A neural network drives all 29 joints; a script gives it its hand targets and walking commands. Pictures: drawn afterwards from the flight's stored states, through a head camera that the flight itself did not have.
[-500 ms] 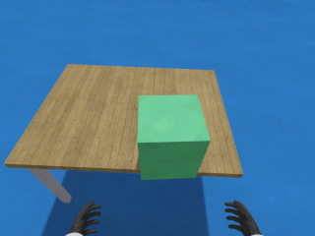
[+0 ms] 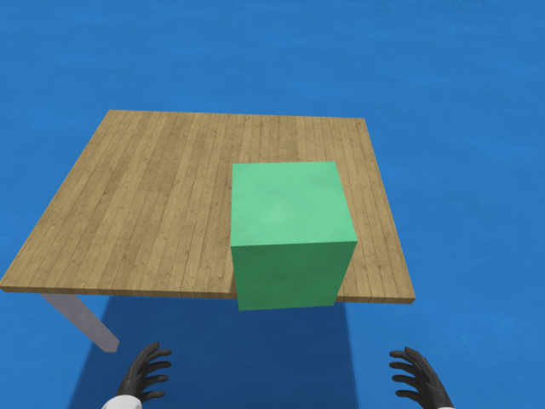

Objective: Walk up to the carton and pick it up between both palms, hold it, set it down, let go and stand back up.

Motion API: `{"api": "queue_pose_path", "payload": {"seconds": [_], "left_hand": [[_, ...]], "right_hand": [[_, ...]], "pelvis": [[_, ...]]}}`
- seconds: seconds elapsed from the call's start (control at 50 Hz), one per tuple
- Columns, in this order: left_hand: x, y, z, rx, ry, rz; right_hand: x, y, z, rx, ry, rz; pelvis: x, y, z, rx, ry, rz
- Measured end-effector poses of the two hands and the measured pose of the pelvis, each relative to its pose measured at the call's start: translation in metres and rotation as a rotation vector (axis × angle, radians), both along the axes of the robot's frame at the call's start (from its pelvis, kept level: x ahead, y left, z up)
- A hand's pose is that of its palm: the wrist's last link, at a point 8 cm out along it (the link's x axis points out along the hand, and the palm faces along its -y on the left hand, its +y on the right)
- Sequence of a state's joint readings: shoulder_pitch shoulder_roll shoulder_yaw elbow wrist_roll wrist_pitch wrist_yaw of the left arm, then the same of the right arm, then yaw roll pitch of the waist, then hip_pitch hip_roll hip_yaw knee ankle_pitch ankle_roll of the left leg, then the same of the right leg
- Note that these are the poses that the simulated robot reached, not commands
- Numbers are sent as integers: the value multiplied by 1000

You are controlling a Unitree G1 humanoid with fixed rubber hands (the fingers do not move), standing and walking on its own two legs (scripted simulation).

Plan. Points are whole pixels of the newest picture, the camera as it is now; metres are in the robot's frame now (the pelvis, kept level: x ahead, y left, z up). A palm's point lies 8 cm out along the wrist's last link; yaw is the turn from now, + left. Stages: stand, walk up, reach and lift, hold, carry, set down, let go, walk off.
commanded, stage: stand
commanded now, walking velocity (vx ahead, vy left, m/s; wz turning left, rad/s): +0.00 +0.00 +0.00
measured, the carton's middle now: (285, 238) +0.46 -0.02 -0.09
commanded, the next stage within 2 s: none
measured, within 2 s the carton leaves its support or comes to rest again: neither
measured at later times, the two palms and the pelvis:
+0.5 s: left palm out of the picture +0.08 +0.26 -0.13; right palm out of the picture +0.00 -0.23 -0.12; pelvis +0.00 +0.03 +0.00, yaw -4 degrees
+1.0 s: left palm out of the picture +0.01 +0.27 -0.14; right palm out of the picture -0.04 -0.20 -0.14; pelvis +0.00 +0.04 +0.00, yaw -4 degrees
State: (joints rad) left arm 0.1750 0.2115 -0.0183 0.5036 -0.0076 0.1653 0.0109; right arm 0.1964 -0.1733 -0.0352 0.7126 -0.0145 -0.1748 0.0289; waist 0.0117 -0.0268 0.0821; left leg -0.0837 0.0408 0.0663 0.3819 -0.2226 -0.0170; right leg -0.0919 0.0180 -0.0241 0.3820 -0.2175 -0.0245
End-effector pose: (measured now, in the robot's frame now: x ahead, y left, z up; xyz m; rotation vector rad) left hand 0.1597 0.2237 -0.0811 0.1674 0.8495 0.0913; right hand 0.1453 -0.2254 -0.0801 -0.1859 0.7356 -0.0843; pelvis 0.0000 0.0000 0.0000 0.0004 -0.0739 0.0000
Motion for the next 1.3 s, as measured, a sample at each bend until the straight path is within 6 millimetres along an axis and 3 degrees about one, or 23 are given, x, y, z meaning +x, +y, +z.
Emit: {"api": "queue_pose_path", "payload": {"seconds": [0.1,0.28,0.52,0.78,0.94,1.18,1.3], "left_hand": [[-12,9,-8,35,7,-39],[-45,32,-32,44,104,-4],[-78,36,-46,22,224,-20],[-119,47,-54,31,344,25],[-142,48,-58,40,411,48],[-168,18,-66,-10,517,22],[-171,11,-68,-25,531,24]], "right_hand": [[-11,-11,-12,-33,128,-38],[-74,-34,-27,-79,332,-169],[-146,-5,-41,-36,485,-234],[-168,18,-52,-5,549,-250],[-181,21,-56,12,582,-266],[-219,38,-64,59,702,-282],[-231,43,-65,72,744,-285]], "pelvis": [[5,2,-2,-10,44,-18],[8,10,-5,-14,64,-43],[2,26,-2,-5,73,-61],[-2,37,-1,2,61,-69],[-2,36,0,4,48,-71],[-8,33,-1,5,49,-68],[-10,29,-2,5,50,-74]]}}
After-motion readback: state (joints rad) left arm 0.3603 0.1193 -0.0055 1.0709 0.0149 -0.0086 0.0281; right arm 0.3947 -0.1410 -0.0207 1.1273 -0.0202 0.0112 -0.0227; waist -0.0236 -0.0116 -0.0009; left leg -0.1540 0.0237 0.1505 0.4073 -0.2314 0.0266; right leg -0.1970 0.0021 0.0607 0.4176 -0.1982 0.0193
